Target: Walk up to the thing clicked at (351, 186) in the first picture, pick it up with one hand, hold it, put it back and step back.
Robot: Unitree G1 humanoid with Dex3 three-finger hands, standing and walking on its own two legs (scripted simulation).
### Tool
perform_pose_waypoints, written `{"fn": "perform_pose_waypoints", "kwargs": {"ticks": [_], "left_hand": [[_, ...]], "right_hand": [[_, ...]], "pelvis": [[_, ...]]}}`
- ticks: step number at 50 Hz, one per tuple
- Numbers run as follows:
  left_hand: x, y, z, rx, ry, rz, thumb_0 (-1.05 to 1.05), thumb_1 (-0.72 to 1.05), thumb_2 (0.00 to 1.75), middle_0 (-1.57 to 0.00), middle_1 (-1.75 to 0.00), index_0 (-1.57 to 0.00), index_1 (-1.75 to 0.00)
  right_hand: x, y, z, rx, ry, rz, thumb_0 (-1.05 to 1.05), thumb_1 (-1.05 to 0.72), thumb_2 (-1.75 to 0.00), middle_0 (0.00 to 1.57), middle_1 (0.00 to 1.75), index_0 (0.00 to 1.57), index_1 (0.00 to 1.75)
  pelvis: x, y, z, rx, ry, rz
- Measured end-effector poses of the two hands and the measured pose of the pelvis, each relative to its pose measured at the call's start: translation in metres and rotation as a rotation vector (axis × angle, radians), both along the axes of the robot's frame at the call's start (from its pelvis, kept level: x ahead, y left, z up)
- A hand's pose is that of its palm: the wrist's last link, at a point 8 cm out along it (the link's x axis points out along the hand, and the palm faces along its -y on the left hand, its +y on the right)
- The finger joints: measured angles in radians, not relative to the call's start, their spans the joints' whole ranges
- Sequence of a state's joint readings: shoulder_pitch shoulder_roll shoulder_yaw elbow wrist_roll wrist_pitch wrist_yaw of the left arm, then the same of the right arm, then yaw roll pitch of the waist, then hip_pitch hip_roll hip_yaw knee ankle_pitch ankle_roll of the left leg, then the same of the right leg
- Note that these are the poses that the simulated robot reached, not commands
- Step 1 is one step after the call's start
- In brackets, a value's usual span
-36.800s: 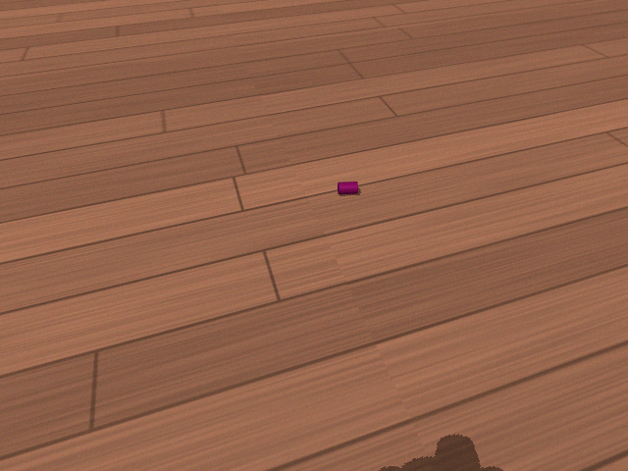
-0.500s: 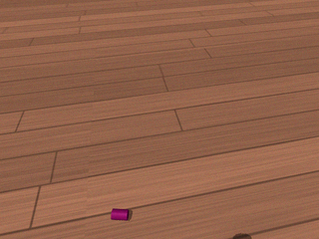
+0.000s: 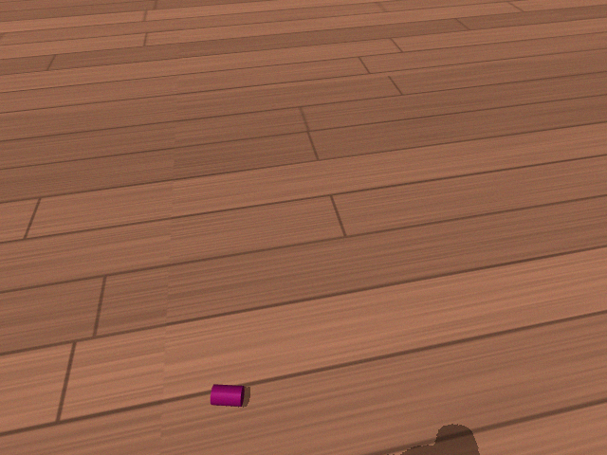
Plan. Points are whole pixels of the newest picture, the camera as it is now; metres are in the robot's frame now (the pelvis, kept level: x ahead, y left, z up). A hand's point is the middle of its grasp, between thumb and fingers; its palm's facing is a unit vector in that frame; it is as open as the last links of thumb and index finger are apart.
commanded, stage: step back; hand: left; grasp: from above
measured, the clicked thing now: (227, 395) +0.44 +0.26 -0.75
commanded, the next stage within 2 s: none
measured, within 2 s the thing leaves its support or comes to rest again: neither
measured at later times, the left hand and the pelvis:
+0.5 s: hand out of the picture +0.03 +0.28 -0.18, palm faces +0.01 -0.92 -0.39, open 7.4 cm; pelvis -0.09 +0.01 -0.03, yaw +3 degrees
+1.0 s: hand out of the picture -0.09 +0.26 -0.15, palm faces -0.06 -0.91 -0.40, open 7.4 cm; pelvis -0.20 +0.01 -0.02, yaw -3 degrees
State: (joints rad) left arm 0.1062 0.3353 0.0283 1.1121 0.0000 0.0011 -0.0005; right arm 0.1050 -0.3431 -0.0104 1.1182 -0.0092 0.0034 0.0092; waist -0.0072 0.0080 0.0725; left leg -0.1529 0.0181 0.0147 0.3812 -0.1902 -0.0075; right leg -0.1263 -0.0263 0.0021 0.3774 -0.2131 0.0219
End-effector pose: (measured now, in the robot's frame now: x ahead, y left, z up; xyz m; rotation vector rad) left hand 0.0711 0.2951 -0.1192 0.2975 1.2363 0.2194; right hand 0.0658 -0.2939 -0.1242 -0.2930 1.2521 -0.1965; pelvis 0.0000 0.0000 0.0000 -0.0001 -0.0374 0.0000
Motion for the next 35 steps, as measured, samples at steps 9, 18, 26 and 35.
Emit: {"fn": "perform_pose_waypoints", "kwargs": {"ticks": [9, 18, 26, 35], "left_hand": [[-0.003, 0.01, -0.005, 0.069, -0.035, -0.044, 0.0, 0.9, 0.9, -0.2, -0.3, -0.2, -0.3], [-0.042, 0.006, -0.004, 0.082, -0.025, -0.06, 0.0, 0.9, 0.9, -0.2, -0.3, -0.2, -0.3], [-0.051, 0.029, -0.02, 0.047, -0.128, -0.037, 0.0, 0.9, 0.9, -0.2, -0.3, -0.2, -0.3], [-0.096, 0.035, -0.016, 0.031, -0.062, -0.043, 0.0, 0.9, 0.9, -0.2, -0.3, -0.2, -0.3]], "right_hand": [[0.001, -0.027, -0.007, -0.034, -0.048, 0.002, 0.01, -0.9, -0.9, 0.21, 0.3, 0.2, 0.3], [-0.022, -0.034, -0.012, -0.051, -0.057, 0.015, 0.01, -0.91, -0.9, 0.2, 0.3, 0.2, 0.3], [-0.089, -0.007, -0.012, -0.096, 0.064, 0.076, 0.01, -0.91, -0.9, 0.2, 0.3, 0.2, 0.3], [-0.128, 0.009, 0.008, -0.098, 0.02, 0.037, 0.01, -0.9, -0.9, 0.21, 0.3, 0.21, 0.3]], "pelvis": [[-0.034, -0.01, -0.018, 0.014, 0.005, -0.004], [-0.066, -0.007, -0.021, 0.017, 0.011, 0.003], [-0.099, 0.014, -0.03, 0.015, 0.015, 0.047], [-0.13, 0.021, -0.014, -0.025, 0.018, 0.008]]}}
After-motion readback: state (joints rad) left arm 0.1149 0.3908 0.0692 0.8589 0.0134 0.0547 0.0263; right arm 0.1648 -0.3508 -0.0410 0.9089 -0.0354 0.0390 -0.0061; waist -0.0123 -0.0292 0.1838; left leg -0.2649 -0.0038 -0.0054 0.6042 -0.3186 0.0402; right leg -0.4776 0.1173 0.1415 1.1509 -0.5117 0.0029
